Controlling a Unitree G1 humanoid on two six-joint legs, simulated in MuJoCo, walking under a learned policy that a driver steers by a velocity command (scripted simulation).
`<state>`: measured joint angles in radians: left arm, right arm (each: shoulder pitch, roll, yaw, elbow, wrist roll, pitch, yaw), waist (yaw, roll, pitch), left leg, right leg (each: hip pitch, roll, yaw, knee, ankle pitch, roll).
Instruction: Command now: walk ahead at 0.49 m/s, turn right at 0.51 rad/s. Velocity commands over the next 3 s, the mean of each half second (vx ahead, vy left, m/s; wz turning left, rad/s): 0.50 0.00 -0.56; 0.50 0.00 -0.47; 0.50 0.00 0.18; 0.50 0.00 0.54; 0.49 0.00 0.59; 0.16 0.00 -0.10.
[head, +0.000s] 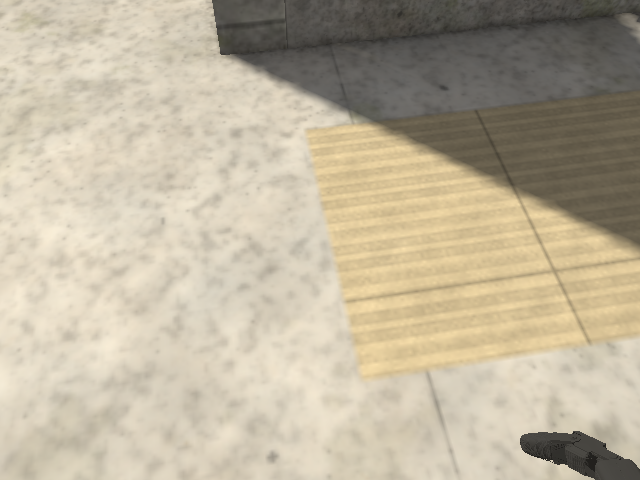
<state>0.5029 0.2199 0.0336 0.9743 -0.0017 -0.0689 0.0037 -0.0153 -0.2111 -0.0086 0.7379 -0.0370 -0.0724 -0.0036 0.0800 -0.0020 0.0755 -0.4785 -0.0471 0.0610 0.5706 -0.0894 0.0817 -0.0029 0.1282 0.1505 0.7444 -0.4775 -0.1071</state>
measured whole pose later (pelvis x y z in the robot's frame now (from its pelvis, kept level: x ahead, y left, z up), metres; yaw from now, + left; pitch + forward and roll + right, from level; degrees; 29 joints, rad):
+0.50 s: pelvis +0.25 -0.06 +0.01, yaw -18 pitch +1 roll +2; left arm 0.01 0.22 0.03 0.72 0.05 -0.01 -0.07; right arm 0.42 -0.23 -0.04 0.95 -0.02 -0.07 -0.01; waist -0.07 0.00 0.06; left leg 0.07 0.06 0.32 0.42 -0.45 -0.03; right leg -0.48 0.00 -0.10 0.58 -0.20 -0.15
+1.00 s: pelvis +0.51 -0.17 +0.02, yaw -31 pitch +2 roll -1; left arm 0.46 0.26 0.05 0.90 0.02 -0.07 0.01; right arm 0.04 -0.24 -0.01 0.72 -0.03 -0.04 0.04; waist 0.08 0.03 0.04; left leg -0.57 0.04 0.04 0.59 -0.05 0.04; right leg 0.10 0.13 0.13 0.24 -0.35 -0.11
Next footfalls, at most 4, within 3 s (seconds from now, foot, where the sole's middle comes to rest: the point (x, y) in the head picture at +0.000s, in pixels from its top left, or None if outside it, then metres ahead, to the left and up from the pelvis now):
0.50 right None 0.38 -0.18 -0.75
1.04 left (444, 348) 0.74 -0.18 -0.75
1.56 right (564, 299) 0.88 -0.47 -0.75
2.10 left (480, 200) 1.18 -0.30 -0.75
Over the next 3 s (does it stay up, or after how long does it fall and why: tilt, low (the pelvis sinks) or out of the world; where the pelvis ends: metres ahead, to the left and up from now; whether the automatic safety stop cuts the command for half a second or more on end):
stays up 1.39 -0.35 0.02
